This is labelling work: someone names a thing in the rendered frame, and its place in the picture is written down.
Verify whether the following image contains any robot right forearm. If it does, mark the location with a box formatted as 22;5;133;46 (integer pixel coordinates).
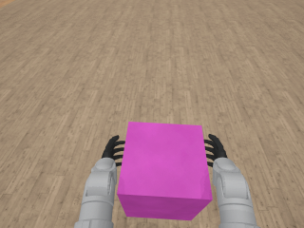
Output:
212;157;260;228

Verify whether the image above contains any right robot hand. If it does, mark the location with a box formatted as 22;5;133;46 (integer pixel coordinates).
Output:
203;134;228;167

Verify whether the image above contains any robot left forearm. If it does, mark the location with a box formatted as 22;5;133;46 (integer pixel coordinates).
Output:
74;158;117;228

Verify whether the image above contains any carton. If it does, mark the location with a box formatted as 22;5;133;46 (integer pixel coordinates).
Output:
117;122;213;220

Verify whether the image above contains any left robot hand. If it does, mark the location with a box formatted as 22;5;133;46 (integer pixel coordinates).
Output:
101;135;125;166

